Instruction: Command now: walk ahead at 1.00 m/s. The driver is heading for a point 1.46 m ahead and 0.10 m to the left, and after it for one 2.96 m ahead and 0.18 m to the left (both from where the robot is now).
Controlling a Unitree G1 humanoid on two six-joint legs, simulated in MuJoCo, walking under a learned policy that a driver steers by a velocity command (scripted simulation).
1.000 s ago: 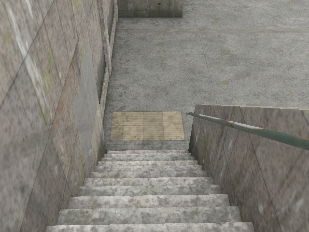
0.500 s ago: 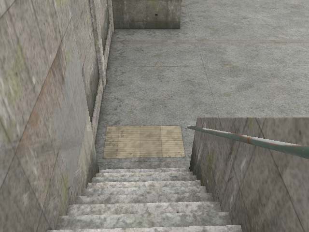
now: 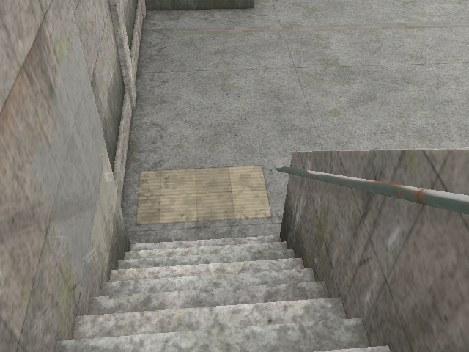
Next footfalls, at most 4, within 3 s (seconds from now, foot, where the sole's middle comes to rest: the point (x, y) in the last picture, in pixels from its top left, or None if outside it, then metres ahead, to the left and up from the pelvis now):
0.18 right None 0.19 -0.11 -0.91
0.52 left None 0.42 0.09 -1.12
0.90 right None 0.65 -0.09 -1.33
1.24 left None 0.88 0.10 -1.54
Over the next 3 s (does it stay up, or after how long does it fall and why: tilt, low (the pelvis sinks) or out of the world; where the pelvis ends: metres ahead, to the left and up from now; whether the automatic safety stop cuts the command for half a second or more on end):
stays up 1.54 0.05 -1.39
